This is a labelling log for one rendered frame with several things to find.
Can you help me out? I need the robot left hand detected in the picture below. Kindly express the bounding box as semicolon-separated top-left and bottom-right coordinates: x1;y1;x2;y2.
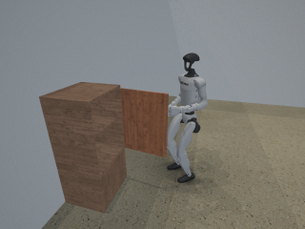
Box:
168;105;180;116

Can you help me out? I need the left robot upper arm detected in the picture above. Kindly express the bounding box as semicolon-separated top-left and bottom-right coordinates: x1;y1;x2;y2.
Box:
193;77;208;105

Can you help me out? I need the left robot forearm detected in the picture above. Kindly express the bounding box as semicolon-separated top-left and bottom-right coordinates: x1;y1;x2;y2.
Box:
179;101;207;114

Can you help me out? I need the right robot forearm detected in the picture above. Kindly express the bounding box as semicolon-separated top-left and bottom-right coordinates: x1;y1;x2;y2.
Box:
169;94;181;112

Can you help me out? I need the cupboard door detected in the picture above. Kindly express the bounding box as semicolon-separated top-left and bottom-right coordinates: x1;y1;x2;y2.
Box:
120;88;169;157

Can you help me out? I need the right robot upper arm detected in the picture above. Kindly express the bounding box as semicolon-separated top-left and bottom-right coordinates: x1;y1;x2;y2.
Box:
178;73;185;96

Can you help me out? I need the left robot foot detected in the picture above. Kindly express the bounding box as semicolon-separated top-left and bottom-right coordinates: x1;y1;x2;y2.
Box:
177;172;195;183

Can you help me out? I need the robot right shin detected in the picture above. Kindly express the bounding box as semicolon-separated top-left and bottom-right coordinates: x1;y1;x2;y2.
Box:
167;146;179;165

